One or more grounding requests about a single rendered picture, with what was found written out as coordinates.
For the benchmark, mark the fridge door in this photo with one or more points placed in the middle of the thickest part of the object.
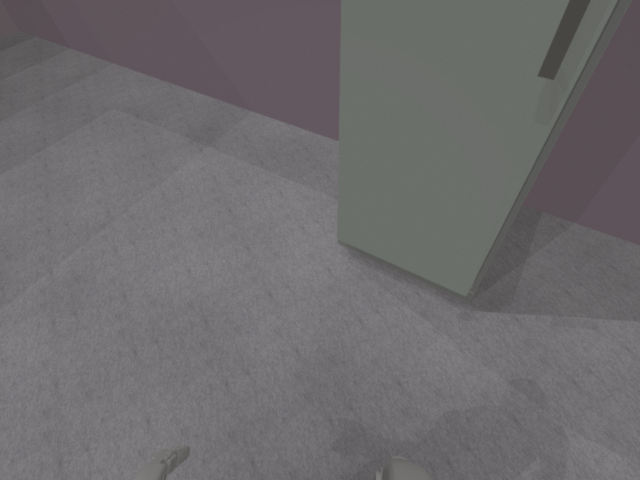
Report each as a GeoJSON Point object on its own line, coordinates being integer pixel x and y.
{"type": "Point", "coordinates": [442, 116]}

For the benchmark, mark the right robot shin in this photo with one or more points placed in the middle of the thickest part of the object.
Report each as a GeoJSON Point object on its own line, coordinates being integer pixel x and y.
{"type": "Point", "coordinates": [397, 459]}

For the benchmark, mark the robot left hand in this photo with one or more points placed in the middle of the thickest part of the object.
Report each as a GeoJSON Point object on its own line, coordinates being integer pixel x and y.
{"type": "Point", "coordinates": [163, 463]}

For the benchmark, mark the handle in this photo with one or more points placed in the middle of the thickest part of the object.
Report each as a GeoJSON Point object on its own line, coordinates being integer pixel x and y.
{"type": "Point", "coordinates": [564, 35]}

